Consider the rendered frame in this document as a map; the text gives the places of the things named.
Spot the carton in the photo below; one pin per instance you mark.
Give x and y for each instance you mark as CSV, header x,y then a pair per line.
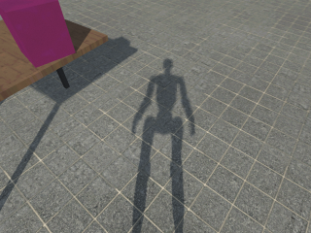
x,y
39,29

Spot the table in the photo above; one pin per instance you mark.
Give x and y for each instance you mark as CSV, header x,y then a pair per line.
x,y
17,72

